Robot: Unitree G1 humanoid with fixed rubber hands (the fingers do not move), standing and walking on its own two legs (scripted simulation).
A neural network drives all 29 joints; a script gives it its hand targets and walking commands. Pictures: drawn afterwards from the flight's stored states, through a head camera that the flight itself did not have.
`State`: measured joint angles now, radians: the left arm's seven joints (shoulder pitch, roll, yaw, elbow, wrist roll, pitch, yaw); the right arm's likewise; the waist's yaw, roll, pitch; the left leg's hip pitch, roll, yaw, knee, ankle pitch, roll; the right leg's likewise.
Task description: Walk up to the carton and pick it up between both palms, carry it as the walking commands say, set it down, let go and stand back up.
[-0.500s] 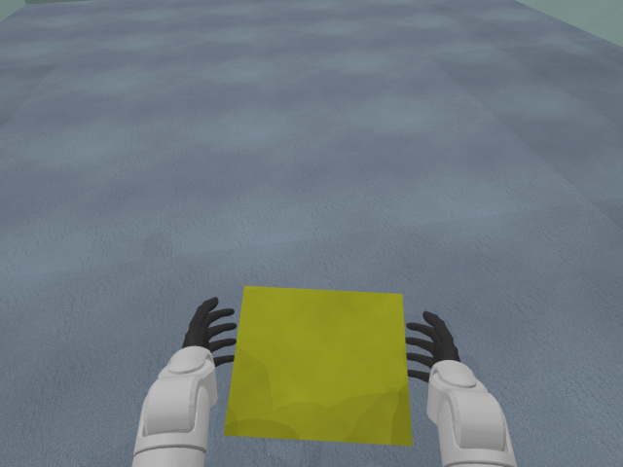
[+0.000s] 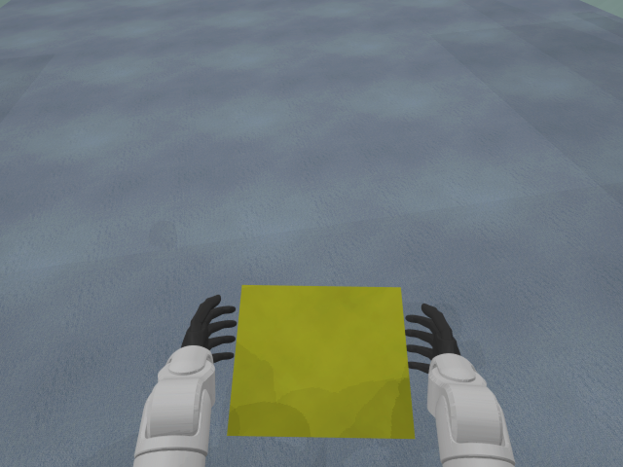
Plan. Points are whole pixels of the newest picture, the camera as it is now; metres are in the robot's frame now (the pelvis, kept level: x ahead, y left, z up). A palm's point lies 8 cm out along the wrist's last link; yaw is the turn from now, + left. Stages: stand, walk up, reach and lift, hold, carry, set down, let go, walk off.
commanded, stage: hold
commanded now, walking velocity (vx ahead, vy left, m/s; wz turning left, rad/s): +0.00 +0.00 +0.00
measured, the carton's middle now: (319, 363) +0.31 +0.01 -0.07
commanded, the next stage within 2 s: set down in 0.80 s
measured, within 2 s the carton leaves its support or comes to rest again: neither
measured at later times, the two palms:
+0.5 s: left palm (175, 337) +0.29 +0.19 +0.05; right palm (425, 351) +0.28 -0.12 +0.03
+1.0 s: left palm (192, 330) +0.30 +0.17 +0.04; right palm (440, 348) +0.28 -0.14 +0.03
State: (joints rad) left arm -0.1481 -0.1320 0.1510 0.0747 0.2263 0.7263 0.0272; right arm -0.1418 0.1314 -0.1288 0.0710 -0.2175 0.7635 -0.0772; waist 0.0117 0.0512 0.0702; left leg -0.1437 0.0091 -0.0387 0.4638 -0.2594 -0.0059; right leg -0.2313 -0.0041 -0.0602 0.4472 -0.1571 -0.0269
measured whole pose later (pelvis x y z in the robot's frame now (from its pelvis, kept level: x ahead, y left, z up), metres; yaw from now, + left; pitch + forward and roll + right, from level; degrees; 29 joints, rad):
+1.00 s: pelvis +0.01 +0.03 +0.01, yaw +1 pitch -5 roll +0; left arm -0.24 -0.15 0.25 0.29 0.32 0.69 -0.03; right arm -0.21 0.14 -0.21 0.20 -0.29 0.75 0.04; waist -0.07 0.05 0.01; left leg -0.02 -0.03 -0.08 0.33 -0.21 0.02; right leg -0.09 0.00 0.02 0.28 -0.10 0.01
